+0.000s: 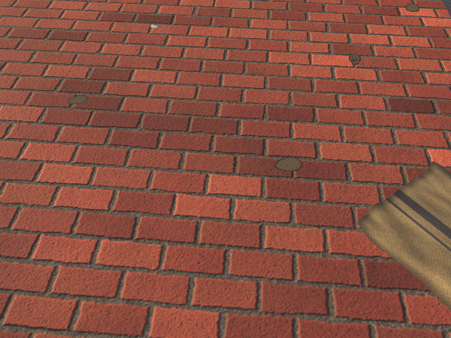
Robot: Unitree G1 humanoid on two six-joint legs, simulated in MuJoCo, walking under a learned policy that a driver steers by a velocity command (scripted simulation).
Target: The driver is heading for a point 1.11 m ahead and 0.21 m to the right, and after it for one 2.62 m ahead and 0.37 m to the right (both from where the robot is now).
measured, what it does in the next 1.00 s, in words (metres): walks ahead: right foot, then left foot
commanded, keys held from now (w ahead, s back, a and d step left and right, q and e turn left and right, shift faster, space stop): w+e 0.54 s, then w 0.10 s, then w+q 0.36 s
